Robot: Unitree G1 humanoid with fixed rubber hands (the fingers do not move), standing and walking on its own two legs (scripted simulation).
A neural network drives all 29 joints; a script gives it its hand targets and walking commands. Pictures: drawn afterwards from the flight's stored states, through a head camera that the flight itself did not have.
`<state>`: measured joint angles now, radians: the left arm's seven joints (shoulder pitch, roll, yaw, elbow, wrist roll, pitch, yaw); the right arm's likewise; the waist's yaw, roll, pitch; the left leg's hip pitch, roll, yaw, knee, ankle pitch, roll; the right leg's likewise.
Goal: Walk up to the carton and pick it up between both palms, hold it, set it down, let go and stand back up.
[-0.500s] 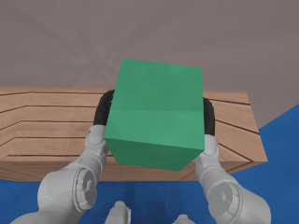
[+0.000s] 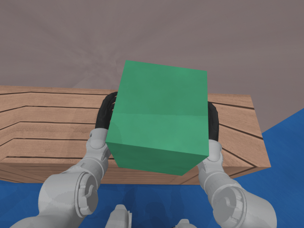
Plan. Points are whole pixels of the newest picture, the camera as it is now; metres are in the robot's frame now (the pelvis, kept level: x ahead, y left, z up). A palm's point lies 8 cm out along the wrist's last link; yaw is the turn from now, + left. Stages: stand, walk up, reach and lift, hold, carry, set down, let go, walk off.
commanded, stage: reach and lift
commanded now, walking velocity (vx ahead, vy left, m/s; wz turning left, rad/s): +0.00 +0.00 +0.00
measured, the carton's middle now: (157, 124) +0.40 +0.02 -0.03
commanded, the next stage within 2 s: none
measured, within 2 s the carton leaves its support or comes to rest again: leaves its support in 0.98 s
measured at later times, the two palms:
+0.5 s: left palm (104, 122) +0.40 +0.16 -0.03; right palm (210, 132) +0.39 -0.13 -0.02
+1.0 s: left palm (105, 130) +0.37 +0.16 -0.03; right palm (214, 135) +0.37 -0.14 -0.01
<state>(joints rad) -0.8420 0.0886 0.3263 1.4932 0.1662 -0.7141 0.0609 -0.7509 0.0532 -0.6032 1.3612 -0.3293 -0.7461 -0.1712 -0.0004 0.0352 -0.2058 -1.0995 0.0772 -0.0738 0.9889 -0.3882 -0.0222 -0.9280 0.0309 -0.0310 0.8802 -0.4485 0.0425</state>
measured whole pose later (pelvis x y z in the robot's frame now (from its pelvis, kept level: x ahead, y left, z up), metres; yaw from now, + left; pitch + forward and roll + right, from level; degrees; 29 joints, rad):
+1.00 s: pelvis -0.01 -0.01 +0.00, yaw +1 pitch +29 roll -5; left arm -0.74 0.08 -0.01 1.47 -0.15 -0.66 0.13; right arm -0.65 0.02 -0.23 1.26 -0.07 -0.56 -0.20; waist -0.01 0.04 -0.31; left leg -1.11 0.07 -0.09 0.97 -0.37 -0.04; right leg -0.94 0.04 -0.04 0.88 -0.44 0.03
